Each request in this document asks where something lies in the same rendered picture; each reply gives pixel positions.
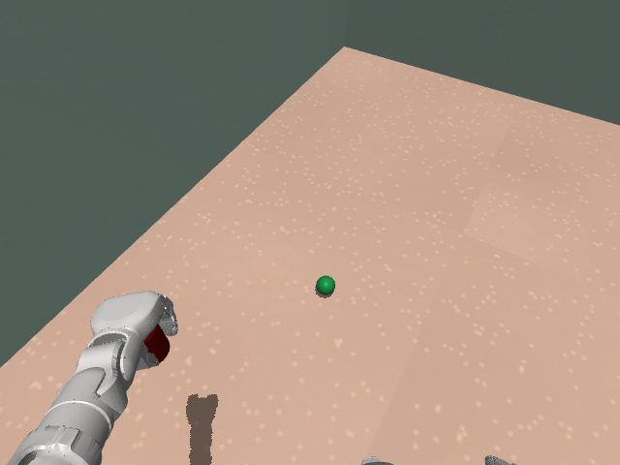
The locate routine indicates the left robot arm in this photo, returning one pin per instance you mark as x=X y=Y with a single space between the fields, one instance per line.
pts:
x=78 y=423

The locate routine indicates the left robot hand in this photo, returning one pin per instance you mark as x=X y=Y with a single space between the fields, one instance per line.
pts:
x=139 y=312

